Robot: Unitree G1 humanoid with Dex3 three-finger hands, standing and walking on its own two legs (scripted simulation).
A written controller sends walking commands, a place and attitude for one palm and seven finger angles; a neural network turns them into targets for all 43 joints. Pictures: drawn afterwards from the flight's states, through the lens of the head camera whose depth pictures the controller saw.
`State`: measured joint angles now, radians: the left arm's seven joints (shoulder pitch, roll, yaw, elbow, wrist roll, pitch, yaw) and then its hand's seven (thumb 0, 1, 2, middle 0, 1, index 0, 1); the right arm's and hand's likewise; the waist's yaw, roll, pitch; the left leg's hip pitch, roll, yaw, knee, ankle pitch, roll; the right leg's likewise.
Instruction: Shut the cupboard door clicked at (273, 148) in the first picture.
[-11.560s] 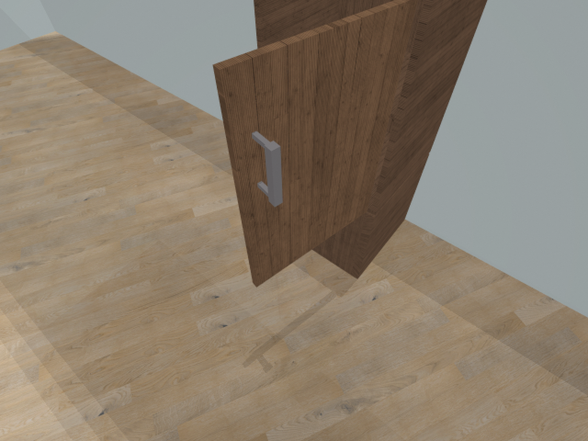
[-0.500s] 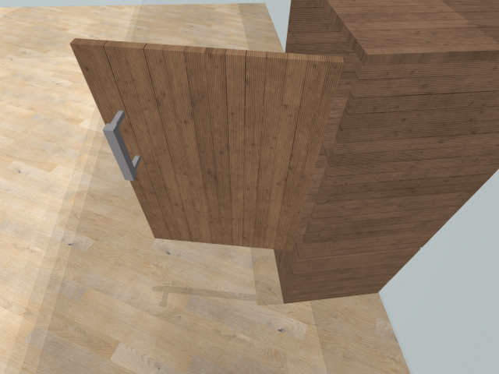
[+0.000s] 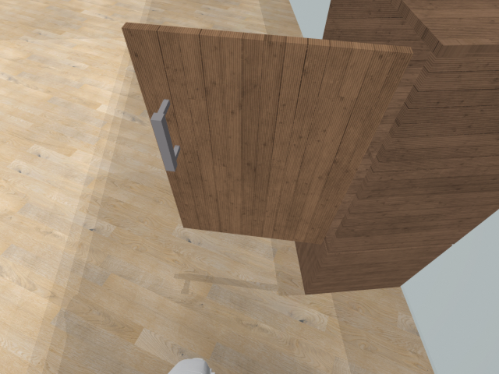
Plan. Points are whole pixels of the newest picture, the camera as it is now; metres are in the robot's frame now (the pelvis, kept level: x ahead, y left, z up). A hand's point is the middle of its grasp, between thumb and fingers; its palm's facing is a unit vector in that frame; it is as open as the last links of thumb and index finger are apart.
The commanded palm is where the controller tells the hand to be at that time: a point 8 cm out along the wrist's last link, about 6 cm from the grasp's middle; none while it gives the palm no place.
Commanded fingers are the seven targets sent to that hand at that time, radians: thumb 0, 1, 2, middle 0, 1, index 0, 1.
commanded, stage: come to a stop and stand still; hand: left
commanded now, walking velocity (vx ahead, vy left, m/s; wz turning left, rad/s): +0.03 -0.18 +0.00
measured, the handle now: (168, 137) +0.49 +0.21 +0.07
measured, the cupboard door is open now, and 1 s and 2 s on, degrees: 78 78 78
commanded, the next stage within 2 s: look again from close up in 1.26 s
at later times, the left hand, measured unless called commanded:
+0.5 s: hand out of the picture +0.05 +0.23 -0.16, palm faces -0.01 -0.98 -0.21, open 7.3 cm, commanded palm none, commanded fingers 0.00 0.90 0.90 -0.20 -0.30 -0.20 -0.30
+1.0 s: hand out of the picture +0.04 +0.25 -0.17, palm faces +0.00 -0.98 -0.20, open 7.3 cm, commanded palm none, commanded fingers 0.00 0.90 0.90 -0.20 -0.30 -0.20 -0.30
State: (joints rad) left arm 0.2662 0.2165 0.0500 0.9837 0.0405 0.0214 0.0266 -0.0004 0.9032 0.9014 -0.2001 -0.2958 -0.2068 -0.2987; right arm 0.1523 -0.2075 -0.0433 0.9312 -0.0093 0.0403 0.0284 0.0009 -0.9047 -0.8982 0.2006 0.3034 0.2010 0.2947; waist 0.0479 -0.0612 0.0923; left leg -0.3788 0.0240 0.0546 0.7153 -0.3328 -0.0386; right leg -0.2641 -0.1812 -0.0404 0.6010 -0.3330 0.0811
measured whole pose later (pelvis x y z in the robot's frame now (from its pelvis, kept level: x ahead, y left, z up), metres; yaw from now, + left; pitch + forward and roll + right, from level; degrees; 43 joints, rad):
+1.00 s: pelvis +0.03 +0.08 +0.00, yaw -1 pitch +0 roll +0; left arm 0.28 0.16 -0.01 1.07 0.01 -0.01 0.04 0.00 0.91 0.90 -0.20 -0.30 -0.20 -0.30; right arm 0.28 -0.17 0.01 1.08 -0.02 -0.03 -0.03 0.01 -0.93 -0.90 0.20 0.30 0.20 0.29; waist 0.00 0.01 0.02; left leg -0.22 -0.04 0.10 0.51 -0.30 0.07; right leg -0.16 -0.02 -0.03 0.50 -0.35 0.00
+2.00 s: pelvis +0.03 +0.10 +0.01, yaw -1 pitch -1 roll +0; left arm 0.25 0.19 -0.01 1.11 0.02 0.00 0.03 0.00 0.91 0.90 -0.20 -0.30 -0.20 -0.30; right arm 0.23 -0.17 0.01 1.13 -0.01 -0.03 -0.02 0.00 -0.90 -0.90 0.20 0.30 0.20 0.29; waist 0.01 -0.03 0.05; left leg -0.16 -0.07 0.11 0.40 -0.24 0.09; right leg -0.12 -0.04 -0.02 0.43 -0.30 0.03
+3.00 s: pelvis +0.03 +0.05 +0.00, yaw -1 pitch -1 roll +0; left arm 0.24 0.22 0.05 1.01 0.03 0.05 0.04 0.00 0.91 0.90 -0.20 -0.30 -0.20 -0.30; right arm 0.12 -0.13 -0.01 0.97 -0.02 0.01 -0.02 0.00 -0.90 -0.90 0.20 0.30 0.20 0.29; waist 0.05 -0.06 0.07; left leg -0.28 -0.04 0.08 0.52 -0.23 0.08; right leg -0.36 -0.04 -0.01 0.94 -0.51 0.01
